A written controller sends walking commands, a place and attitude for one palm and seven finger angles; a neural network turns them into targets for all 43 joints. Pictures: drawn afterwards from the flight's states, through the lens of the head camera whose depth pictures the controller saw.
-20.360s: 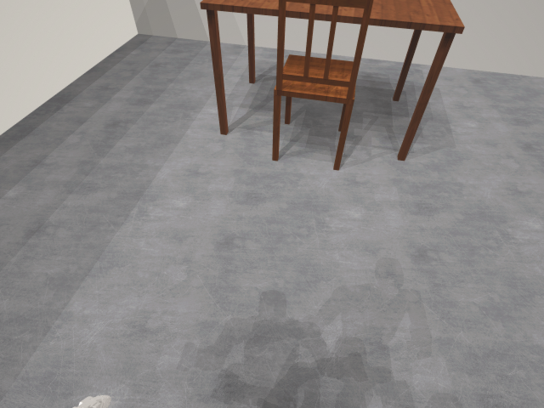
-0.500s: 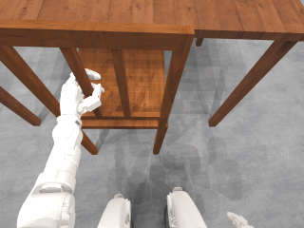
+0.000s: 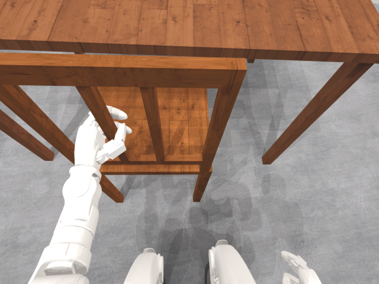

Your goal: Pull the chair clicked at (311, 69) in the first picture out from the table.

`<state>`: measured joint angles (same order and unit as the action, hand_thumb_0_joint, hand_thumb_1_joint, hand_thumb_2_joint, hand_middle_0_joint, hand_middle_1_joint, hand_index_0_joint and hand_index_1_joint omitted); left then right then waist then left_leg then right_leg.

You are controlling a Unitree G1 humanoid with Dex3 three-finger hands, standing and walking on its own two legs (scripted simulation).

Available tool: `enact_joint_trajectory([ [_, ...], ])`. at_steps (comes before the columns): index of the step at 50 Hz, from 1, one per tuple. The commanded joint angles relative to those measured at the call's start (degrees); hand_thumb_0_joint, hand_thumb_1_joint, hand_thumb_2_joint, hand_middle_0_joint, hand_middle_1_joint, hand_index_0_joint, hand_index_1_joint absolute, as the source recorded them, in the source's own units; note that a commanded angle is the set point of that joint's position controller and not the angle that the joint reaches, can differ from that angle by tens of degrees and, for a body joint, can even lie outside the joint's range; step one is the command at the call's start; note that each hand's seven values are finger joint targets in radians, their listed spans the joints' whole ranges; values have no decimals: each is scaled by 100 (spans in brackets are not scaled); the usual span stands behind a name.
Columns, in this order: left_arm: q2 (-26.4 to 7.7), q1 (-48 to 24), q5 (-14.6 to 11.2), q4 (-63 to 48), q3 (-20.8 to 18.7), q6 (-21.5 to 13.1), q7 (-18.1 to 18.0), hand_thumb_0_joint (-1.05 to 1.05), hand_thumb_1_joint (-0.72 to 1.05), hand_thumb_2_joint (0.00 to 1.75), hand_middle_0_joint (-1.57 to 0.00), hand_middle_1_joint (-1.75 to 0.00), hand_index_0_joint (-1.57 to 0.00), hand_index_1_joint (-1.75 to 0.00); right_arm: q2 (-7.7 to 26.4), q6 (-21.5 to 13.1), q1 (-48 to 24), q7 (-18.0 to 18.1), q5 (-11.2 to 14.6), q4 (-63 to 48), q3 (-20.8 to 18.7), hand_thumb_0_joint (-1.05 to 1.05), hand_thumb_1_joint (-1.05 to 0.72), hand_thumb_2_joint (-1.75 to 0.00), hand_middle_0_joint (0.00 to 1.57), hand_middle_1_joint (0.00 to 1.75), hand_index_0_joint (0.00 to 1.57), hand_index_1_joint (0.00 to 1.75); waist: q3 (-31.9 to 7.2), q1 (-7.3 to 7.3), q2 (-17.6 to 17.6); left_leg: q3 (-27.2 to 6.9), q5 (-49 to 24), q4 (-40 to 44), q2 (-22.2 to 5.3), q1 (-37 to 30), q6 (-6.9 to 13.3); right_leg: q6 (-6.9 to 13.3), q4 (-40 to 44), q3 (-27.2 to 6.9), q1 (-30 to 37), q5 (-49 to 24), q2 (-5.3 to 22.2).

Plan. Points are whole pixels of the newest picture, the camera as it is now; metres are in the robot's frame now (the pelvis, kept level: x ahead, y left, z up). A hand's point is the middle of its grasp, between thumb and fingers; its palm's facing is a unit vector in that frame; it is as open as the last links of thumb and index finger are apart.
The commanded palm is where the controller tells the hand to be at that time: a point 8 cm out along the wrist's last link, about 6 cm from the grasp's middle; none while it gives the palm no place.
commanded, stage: hook a spindle and tug to test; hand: left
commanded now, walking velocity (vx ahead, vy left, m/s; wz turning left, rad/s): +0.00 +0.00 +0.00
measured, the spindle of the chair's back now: (110, 130) +0.43 +0.16 +0.02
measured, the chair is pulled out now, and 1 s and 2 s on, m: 0.02 0.12 0.21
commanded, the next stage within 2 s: step backward, pulling the chair out in 0.10 s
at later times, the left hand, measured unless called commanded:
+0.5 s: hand (120, 151) +0.37 +0.13 +0.03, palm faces +0.01 -0.99 -0.12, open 5.3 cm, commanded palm +0.36 +0.18 +0.03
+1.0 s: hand (126, 186) +0.30 +0.11 +0.03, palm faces +0.01 -0.99 -0.14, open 5.3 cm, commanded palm +0.29 +0.16 +0.03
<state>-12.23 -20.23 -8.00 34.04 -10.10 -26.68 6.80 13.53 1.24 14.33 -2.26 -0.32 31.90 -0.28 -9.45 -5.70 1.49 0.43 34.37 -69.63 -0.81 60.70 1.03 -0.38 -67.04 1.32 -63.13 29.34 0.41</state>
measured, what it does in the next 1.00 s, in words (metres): rises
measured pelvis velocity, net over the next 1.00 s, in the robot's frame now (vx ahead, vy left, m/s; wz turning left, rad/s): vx -0.04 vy -0.01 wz -0.04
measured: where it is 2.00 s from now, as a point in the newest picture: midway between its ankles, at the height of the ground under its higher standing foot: outside the picture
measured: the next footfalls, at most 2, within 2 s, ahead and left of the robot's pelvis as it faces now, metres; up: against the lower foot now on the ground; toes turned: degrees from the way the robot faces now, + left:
left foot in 1.74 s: -0.12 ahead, +0.16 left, +0.00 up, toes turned +0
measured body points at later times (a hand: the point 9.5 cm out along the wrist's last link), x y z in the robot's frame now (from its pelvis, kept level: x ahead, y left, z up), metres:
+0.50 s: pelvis +0.01 +0.01 +0.08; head +0.10 +0.02 +0.52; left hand +0.37 +0.18 +0.04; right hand +0.10 -0.24 -0.04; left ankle -0.02 +0.11 -0.64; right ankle +0.02 -0.13 -0.63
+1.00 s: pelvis -0.04 -0.01 +0.09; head +0.03 -0.02 +0.54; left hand +0.30 +0.16 +0.04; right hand +0.03 -0.26 -0.04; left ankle -0.02 +0.11 -0.64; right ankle +0.01 -0.12 -0.64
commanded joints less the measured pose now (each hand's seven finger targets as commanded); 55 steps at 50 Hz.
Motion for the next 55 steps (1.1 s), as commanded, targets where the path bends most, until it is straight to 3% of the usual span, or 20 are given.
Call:
enact_joint_trajectory([
  [1,-615,-423,-81,-1451,-86,-484,111,0,90,90,-50,-145,-50,-145,776,-229,468,22,41,-607,-350,0,-90,-90,20,30,20,30,-2679,186,201,-84,-3502,705,73,-1313,-57,214,461,19,2343,-3200,-67],
  [3,-526,-548,-62,-1376,11,-451,79,0,90,90,-50,-145,-50,-145,783,-230,466,26,35,-563,-353,0,-90,-90,20,30,20,30,-2514,60,11,-98,-3390,654,67,-1259,-46,192,470,45,2196,-3123,-78],
  [8,-614,-1207,47,-1381,8,-508,12,0,90,90,-50,-145,-50,-145,827,-272,444,92,9,-448,-369,0,-90,-90,20,30,20,30,-2517,-44,123,-172,-3234,540,66,-1297,-63,185,351,67,1813,-2790,-68],
  [10,-275,-1633,68,-1331,376,-490,26,0,90,90,-50,-145,-50,-145,804,-293,408,104,6,-398,-362,0,-90,-90,20,30,20,30,-2441,-189,205,-210,-3150,508,71,-1393,-70,178,365,115,1581,-2624,-56],
  [11,-1999,-2221,614,-2423,-269,143,-592,0,90,90,-50,-145,-50,-145,703,168,661,334,284,-875,-369,0,-90,-90,20,30,20,30,-3829,229,459,-46,-2869,1711,35,-3046,-15,273,1627,-522,4129,-2905,382],
  [12,-1715,-2216,634,-2636,-92,487,-862,0,90,90,-50,-145,-50,-145,655,273,750,520,300,-1047,-366,0,-90,-90,20,30,20,30,-3614,78,614,-23,-3016,1927,97,-3319,8,260,1891,-455,4405,-3604,349],
  [13,-1500,-1838,594,-2534,-11,696,-974,0,90,90,-50,-145,-50,-145,688,290,738,617,320,-1030,-378,0,-90,-90,20,30,20,30,-3399,76,521,-87,-3169,2022,76,-3326,0,261,1925,-404,4385,-4024,396],
  [14,-1169,-1322,635,-2110,196,946,-1040,0,90,90,-50,-145,-50,-145,605,364,543,678,346,-1000,-299,0,-90,-90,20,30,20,30,-3109,58,593,-127,-3364,2157,9,-3315,-8,249,1939,-366,4214,-4180,426],
  [16,-738,-694,658,-1136,537,1324,-1126,0,90,90,-50,-145,-50,-145,596,513,424,780,375,-811,-220,0,-90,-90,20,30,20,30,-2247,50,191,-316,-3321,2511,-175,-3205,17,179,2162,-292,4092,-3959,458],
  [17,-675,-832,641,-971,594,1403,-1160,0,90,90,-50,-145,-50,-145,625,552,449,827,365,-756,-215,0,-90,-90,20,30,20,30,-2212,41,-82,-333,-3507,2630,-226,-3232,14,161,2269,-256,4325,-4262,489],
  [19,-694,-1175,655,-523,627,1445,-1237,0,90,90,-50,-145,-50,-145,686,584,416,896,340,-566,-198,0,-90,-90,20,30,20,30,-1704,36,-163,-388,-3784,2924,-417,-3435,34,85,2558,-280,4328,-4404,532],
  [22,-725,-1665,698,177,689,1434,-1286,0,90,90,-50,-145,-50,-145,778,571,484,962,299,-364,-215,0,-90,-90,20,30,20,30,-1340,40,133,-399,-4453,3224,-583,-3733,-21,75,2890,-344,4525,-4897,625],
  [25,-594,-1705,712,635,805,1343,-1228,0,90,90,-50,-145,-50,-145,760,593,528,954,254,-245,-230,0,-90,-90,20,30,20,30,-1332,92,663,-522,-5311,3417,-780,-4329,-44,92,3038,-315,4540,-4657,552],
  [28,-552,-1609,731,773,814,1257,-1184,0,90,90,-50,-145,-50,-145,753,615,472,919,215,-244,-280,0,-90,-90,20,30,20,30,-1384,147,869,-608,-5737,3549,-917,-4751,-57,113,3168,-280,4598,-4179,427],
  [32,-529,-1232,690,845,790,1171,-1155,0,90,90,-50,-145,-50,-145,783,612,277,900,203,-308,-307,0,-90,-90,20,30,20,30,-1224,253,760,-667,-5242,3853,-1032,-4612,-35,136,3289,-262,4874,-3833,369],
  [38,-626,-1102,703,670,707,1094,-1166,0,90,90,-50,-145,-50,-145,780,580,248,879,158,-215,-336,0,-90,-90,20,30,20,30,-1288,243,675,-508,-5633,3902,-1123,-5013,-73,139,3354,-324,4899,-4161,384],
  [43,-752,-1296,673,800,694,1056,-1239,0,90,90,-50,-145,-50,-145,780,500,200,920,217,-105,-337,0,-90,-90,20,30,20,30,-1124,232,375,-275,-4061,3918,-931,-4492,-131,207,3570,-568,5148,-4448,648],
  [47,-869,-1417,648,1064,677,1033,-1323,0,90,90,-50,-145,-50,-145,797,374,248,968,282,93,-352,0,-90,-90,20,30,20,30,-1079,227,26,-141,-3016,3750,-645,-4457,-171,299,3953,-876,5001,-4033,919],
  [52,-863,-1615,629,1362,767,1042,-1391,0,90,90,-50,-145,-50,-145,840,205,192,963,354,278,-350,0,-90,-90,20,30,20,30,-732,268,-421,-76,-1568,3599,-290,-4415,-155,386,4891,-1375,4607,-2354,1340],
  [55,-678,-1743,639,1402,939,1029,-1404,0,90,90,-50,-145,-50,-145,855,93,125,943,381,337,-303,0,-90,-90,20,30,20,30,-622,274,-523,-112,-1470,3850,-303,-4507,-86,278,5065,-1155,4431,-1493,1258],
])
